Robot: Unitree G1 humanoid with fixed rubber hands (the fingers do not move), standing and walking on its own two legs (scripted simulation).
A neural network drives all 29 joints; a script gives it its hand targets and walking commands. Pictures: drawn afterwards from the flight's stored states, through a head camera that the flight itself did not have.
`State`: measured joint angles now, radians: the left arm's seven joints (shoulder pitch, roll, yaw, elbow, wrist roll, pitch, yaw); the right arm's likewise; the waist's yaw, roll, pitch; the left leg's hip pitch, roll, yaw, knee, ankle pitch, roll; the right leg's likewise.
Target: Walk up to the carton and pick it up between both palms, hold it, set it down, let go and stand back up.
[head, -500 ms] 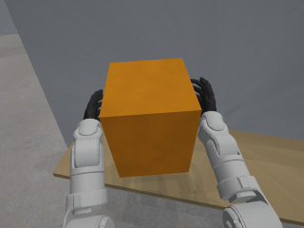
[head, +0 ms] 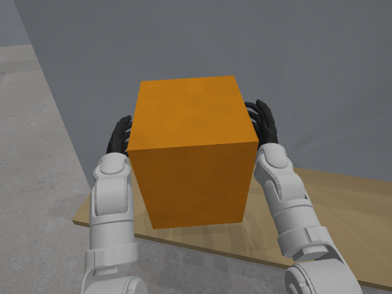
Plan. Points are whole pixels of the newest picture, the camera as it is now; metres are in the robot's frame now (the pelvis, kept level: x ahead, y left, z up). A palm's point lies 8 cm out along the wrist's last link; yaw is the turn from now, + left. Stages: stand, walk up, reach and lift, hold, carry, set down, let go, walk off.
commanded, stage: hold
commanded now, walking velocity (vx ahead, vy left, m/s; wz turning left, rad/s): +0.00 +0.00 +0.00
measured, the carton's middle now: (192, 153) +0.38 +0.01 +0.13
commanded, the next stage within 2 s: none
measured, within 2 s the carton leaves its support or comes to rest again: neither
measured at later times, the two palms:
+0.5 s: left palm (124, 152) +0.35 +0.14 +0.16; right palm (270, 137) +0.36 -0.15 +0.19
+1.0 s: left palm (122, 154) +0.35 +0.15 +0.16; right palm (269, 141) +0.36 -0.14 +0.18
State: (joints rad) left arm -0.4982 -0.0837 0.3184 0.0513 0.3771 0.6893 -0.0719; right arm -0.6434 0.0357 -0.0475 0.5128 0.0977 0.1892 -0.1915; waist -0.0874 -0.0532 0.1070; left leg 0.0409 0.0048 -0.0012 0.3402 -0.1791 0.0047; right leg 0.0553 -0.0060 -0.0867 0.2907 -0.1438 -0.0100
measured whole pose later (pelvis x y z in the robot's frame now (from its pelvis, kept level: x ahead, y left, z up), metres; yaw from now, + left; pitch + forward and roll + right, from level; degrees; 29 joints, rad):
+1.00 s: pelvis +0.00 +0.00 +0.00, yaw +0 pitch -11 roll +0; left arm -0.52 -0.07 0.32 0.10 0.36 0.67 -0.06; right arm -0.66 0.04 -0.07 0.53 0.09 0.17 -0.19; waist -0.09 -0.06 0.11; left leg 0.03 0.01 0.00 0.33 -0.17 0.00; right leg 0.04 -0.01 -0.10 0.30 -0.14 -0.02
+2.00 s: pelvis +0.00 +0.00 +0.00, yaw +0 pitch -12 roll +0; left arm -0.51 -0.08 0.31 0.05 0.37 0.69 -0.07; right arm -0.64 0.03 -0.04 0.49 0.11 0.19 -0.20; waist -0.10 -0.04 0.12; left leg 0.06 0.01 0.01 0.32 -0.17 0.00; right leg 0.07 0.00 -0.09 0.28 -0.14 -0.02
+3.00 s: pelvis +0.00 +0.00 +0.00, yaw +0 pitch -11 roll +0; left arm -0.52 -0.08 0.31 0.08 0.37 0.68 -0.06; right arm -0.66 0.03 -0.06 0.54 0.11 0.17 -0.19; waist -0.09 -0.06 0.11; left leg 0.04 0.01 0.01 0.32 -0.17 0.00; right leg 0.05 -0.01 -0.10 0.29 -0.14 -0.02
